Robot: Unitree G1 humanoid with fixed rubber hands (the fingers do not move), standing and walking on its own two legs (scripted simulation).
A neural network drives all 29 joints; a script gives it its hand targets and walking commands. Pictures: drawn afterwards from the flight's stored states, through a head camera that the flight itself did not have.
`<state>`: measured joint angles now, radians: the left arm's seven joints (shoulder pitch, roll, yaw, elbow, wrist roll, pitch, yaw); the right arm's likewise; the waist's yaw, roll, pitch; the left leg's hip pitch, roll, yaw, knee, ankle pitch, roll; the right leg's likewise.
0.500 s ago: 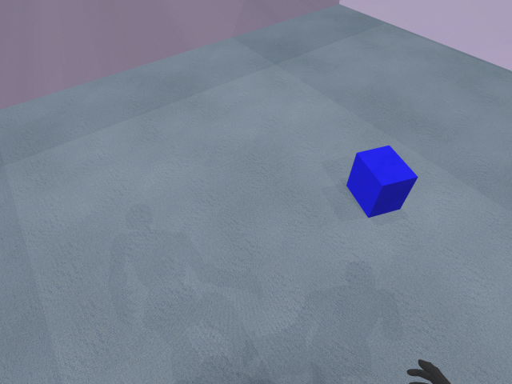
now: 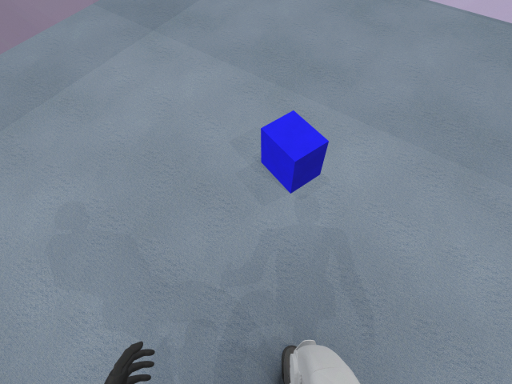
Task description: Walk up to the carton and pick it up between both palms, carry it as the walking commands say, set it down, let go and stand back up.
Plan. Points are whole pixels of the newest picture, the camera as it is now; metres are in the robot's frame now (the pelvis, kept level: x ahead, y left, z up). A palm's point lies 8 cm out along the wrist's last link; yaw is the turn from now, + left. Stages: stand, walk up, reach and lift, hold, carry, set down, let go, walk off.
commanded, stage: walk up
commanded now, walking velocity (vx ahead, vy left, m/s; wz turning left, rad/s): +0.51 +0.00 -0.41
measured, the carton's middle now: (292, 152) +1.02 -0.19 -0.63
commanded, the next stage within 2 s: none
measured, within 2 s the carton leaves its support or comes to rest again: neither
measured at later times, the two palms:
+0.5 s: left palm (106, 345) +0.20 +0.27 -0.12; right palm (368, 219) +0.39 -0.22 -0.09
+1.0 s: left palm (202, 140) +0.65 +0.12 -0.11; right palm (409, 262) +0.31 -0.29 -0.13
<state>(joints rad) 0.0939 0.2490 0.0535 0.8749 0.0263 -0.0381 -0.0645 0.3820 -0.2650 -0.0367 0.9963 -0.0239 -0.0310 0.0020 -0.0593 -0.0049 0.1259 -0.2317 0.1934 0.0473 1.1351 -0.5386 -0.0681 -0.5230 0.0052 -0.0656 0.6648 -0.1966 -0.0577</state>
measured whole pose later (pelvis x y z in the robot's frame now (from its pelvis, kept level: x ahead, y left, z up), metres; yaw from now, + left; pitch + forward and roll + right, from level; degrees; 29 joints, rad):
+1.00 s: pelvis +0.47 -0.09 +0.01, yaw -11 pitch +1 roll +0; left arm 0.05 0.19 0.05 0.97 0.02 -0.04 -0.06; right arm 0.47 -0.21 -0.06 1.08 -0.02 -0.02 -0.01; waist -0.07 0.05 0.10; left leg -0.08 0.20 0.11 0.70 -0.48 -0.09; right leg -0.47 -0.03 -0.14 0.57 -0.10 -0.05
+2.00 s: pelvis +0.62 -0.07 +0.03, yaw -11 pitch -1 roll -2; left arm 0.27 0.22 0.08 1.04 0.03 0.08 0.01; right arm 0.20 -0.17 -0.05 1.01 -0.01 0.01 -0.06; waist 0.02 -0.01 0.03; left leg -0.29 0.11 0.11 0.44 -0.14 0.00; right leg -0.45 0.00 0.03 1.10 -0.39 0.05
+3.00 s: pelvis +0.56 -0.17 +0.03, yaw -9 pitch -1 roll +0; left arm 0.28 0.14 0.03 1.05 0.01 0.01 0.04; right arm 0.32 -0.12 -0.02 1.05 -0.01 0.01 -0.03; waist -0.02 0.01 0.05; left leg -0.18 0.02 0.00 0.44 -0.25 -0.02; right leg -0.22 0.01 -0.11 0.44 -0.21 -0.06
